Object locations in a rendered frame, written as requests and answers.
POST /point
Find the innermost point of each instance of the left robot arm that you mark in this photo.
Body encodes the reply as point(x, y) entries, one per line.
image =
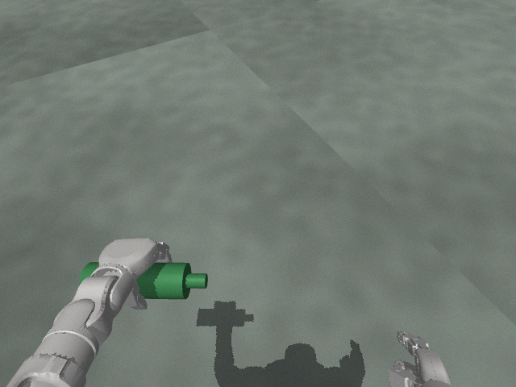
point(71, 345)

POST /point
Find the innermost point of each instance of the bottle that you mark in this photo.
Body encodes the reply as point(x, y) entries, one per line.
point(162, 280)

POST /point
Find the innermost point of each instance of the left robot hand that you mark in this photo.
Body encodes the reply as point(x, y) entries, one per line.
point(136, 255)

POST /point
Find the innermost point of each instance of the right robot hand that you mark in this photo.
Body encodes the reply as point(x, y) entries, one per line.
point(428, 364)

